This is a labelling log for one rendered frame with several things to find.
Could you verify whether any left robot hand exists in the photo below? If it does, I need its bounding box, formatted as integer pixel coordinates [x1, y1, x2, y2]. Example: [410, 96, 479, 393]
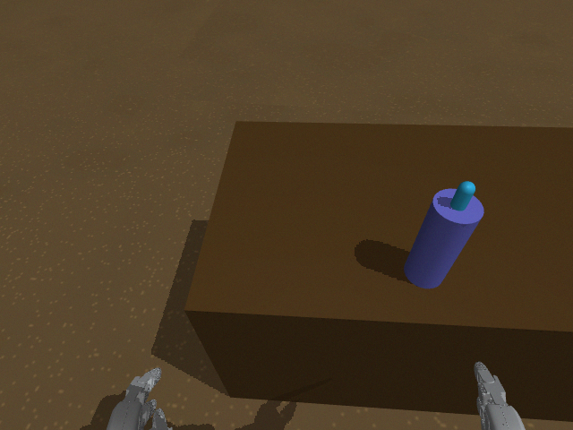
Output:
[107, 367, 173, 430]

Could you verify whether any bottle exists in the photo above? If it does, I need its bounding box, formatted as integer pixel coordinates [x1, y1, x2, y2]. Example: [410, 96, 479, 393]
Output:
[404, 181, 484, 288]

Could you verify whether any right robot hand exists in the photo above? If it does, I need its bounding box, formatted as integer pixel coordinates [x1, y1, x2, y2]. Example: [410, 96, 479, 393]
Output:
[475, 361, 526, 430]

